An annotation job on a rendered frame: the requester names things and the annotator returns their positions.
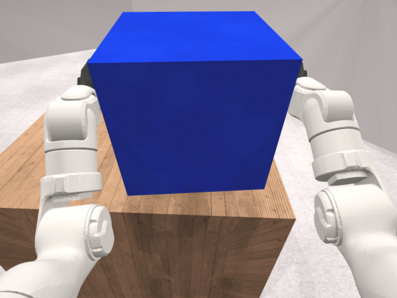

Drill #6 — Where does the robot right upper arm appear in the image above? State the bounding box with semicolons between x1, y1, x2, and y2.
314;184;397;298

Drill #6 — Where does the left robot hand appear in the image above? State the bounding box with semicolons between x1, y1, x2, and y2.
78;59;94;89

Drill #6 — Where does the robot right forearm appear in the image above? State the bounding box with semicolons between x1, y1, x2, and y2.
287;77;397;236

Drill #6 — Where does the pedestal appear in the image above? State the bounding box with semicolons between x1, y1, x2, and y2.
0;110;296;298

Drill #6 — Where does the robot left forearm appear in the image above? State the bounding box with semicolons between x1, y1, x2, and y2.
35;85;102;254

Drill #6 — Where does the robot left upper arm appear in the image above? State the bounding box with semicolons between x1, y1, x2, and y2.
0;204;114;298

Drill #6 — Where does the right robot hand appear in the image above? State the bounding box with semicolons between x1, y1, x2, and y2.
298;63;307;78

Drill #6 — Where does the carton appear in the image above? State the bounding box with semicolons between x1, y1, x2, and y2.
87;11;303;196

